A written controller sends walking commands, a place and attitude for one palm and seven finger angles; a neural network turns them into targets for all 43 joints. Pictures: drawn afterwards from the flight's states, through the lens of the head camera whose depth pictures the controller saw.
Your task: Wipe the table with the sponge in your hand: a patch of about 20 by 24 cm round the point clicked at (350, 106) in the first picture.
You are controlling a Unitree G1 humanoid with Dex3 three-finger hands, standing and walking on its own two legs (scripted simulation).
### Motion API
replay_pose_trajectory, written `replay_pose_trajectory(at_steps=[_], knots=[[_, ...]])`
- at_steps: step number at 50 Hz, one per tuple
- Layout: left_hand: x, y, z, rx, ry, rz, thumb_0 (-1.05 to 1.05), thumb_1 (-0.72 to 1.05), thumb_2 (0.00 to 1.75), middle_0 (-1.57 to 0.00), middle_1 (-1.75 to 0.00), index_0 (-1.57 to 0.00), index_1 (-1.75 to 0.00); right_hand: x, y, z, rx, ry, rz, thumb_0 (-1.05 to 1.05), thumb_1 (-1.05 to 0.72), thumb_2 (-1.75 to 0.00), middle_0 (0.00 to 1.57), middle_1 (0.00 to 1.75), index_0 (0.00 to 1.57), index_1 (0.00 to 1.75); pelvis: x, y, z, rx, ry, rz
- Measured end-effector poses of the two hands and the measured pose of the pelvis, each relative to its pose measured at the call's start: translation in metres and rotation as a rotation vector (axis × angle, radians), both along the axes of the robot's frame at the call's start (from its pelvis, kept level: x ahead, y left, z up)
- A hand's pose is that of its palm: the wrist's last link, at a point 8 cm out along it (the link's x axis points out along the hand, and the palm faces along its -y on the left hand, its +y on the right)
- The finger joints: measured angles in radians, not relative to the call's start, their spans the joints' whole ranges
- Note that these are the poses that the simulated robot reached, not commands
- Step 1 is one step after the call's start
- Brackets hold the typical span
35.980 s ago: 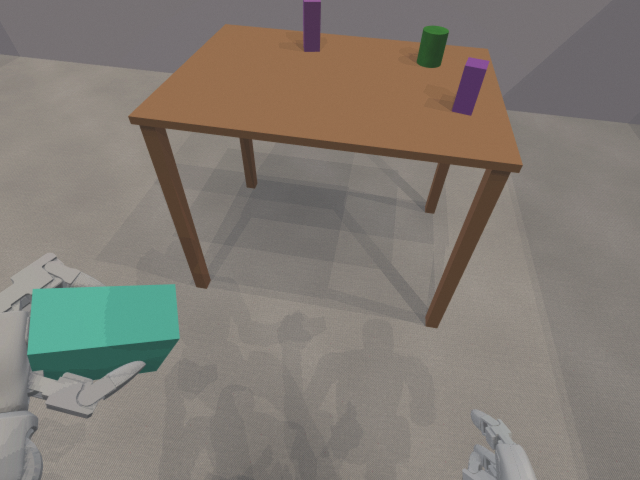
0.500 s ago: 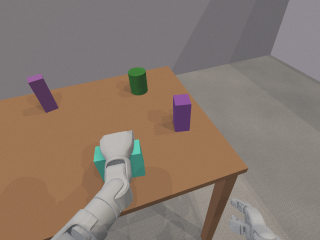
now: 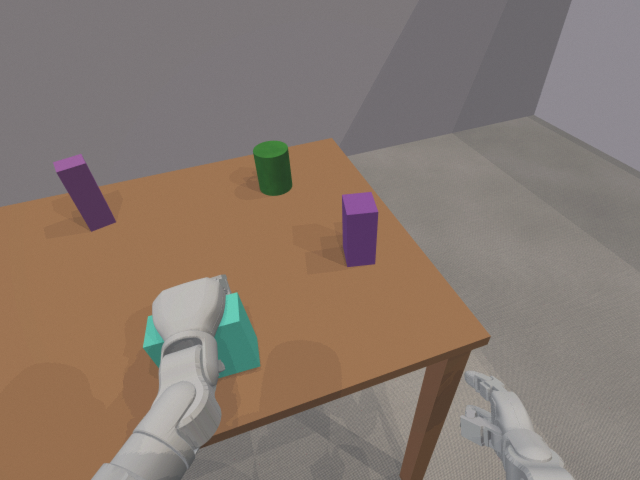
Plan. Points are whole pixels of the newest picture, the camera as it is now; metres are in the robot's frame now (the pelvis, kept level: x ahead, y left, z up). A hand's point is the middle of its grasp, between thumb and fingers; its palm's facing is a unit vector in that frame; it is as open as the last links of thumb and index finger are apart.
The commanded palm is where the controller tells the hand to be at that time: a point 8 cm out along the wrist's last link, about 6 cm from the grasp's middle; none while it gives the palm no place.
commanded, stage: slide back across to the middle lane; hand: left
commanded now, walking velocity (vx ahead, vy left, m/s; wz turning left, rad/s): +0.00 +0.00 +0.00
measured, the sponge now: (210, 348) +0.28 +0.20 +0.01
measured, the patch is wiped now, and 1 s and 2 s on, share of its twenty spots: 1.00 1.00 1.00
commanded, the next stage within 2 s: wipe forward along the middle lane in 0.08 s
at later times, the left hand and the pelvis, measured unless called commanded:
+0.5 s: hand (188, 321) +0.31 +0.24 +0.04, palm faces -0.06 -0.09 -0.99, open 9.7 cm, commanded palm +0.28 +0.24 +0.08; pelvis +0.00 +0.00 +0.00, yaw +1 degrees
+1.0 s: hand (183, 299) +0.34 +0.26 +0.04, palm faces -0.08 -0.03 -1.00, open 9.7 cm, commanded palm +0.33 +0.26 +0.08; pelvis -0.02 +0.00 -0.01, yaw +1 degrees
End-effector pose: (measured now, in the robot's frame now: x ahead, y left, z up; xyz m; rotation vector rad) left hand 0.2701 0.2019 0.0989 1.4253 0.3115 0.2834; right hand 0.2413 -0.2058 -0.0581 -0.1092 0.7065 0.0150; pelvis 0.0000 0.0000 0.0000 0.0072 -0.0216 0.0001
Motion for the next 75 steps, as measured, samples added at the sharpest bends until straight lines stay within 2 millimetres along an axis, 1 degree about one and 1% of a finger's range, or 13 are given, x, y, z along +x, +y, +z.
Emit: replay_pose_trajectory(at_steps=[6,12,15,21,27,37,45,54,61,68,75], knots=[[-0.001,0.007,-0.002,-0.005,0.013,-0.005,-0.01,-0.49,1.08,-0.74,-1.42,-0.77,-1.4,0.0,0.003,-0.002,-0.004,-0.004,0.003,0.01,-0.91,-0.9,0.2,0.3,0.2,0.3,0.0,0.001,0.0,0.0,0.007,0.001],[-0.004,0.013,-0.002,-0.003,-0.001,-0.005,-0.01,-0.49,1.08,-0.75,-1.42,-0.78,-1.39,-0.008,0.004,-0.009,-0.005,0.02,-0.002,0.01,-0.91,-0.9,0.2,0.3,0.2,0.3,0.001,0.001,0.0,0.0,0.01,-0.004],[-0.002,0.016,-0.002,0.015,0.009,0.009,-0.02,-0.5,1.08,-0.75,-1.41,-0.78,-1.39,-0.013,0.003,-0.014,-0.013,0.041,-0.007,0.01,-0.91,-0.9,0.2,0.3,0.2,0.3,0.001,0.001,0.0,0.0,0.011,0.0],[0.012,0.025,-0.005,0.044,0.054,0.035,-0.03,-0.5,1.08,-0.76,-1.4,-0.79,-1.38,-0.023,-0.003,-0.023,-0.033,0.079,-0.028,0.01,-0.91,-0.9,0.2,0.3,0.2,0.3,-0.002,0.0,0.0,0.0,0.028,0.009],[0.024,0.033,-0.005,0.044,0.068,0.033,-0.02,-0.51,1.08,-0.77,-1.39,-0.8,-1.37,-0.038,-0.013,-0.032,-0.053,0.112,-0.055,0.01,-0.91,-0.9,0.2,0.3,0.2,0.3,-0.003,-0.001,-0.001,-0.001,0.05,0.014],[0.038,0.041,-0.007,0.064,0.072,0.017,-0.02,-0.52,1.08,-0.78,-1.38,-0.81,-1.36,-0.066,-0.029,-0.043,-0.082,0.173,-0.102,0.01,-0.91,-0.9,0.2,0.3,0.2,0.3,-0.009,-0.003,-0.003,-0.003,0.076,0.018],[0.05,0.047,-0.006,0.084,0.08,0.015,-0.01,-0.52,1.08,-0.78,-1.38,-0.81,-1.36,-0.089,-0.038,-0.051,-0.093,0.213,-0.136,0.01,-0.91,-0.9,0.2,0.3,0.2,0.3,-0.015,-0.004,-0.005,-0.004,0.095,0.021],[0.069,0.058,-0.004,0.1,0.094,0.012,0.0,-0.52,1.08,-0.78,-1.38,-0.81,-1.36,-0.113,-0.042,-0.059,-0.1,0.265,-0.164,0.01,-0.91,-0.9,0.2,0.3,0.2,0.3,-0.018,-0.003,-0.006,-0.007,0.121,0.023],[0.083,0.065,-0.005,0.111,0.105,0.005,0.0,-0.52,1.09,-0.78,-1.38,-0.81,-1.36,-0.128,-0.043,-0.066,-0.105,0.317,-0.179,0.01,-0.91,-0.9,0.2,0.3,0.2,0.3,-0.017,0.0,-0.007,-0.011,0.147,0.023],[0.099,0.072,-0.005,0.113,0.105,0.013,0.01,-0.52,1.09,-0.78,-1.38,-0.81,-1.36,-0.139,-0.041,-0.069,-0.112,0.358,-0.189,0.01,-0.91,-0.9,0.2,0.3,0.2,0.3,-0.014,0.004,-0.008,-0.015,0.172,0.025],[0.112,0.078,-0.005,0.115,0.11,0.015,0.01,-0.52,1.09,-0.78,-1.38,-0.82,-1.36,-0.145,-0.039,-0.07,-0.117,0.386,-0.199,0.01,-0.91,-0.9,0.2,0.3,0.2,0.3,-0.011,0.009,-0.008,-0.019,0.19,0.023]])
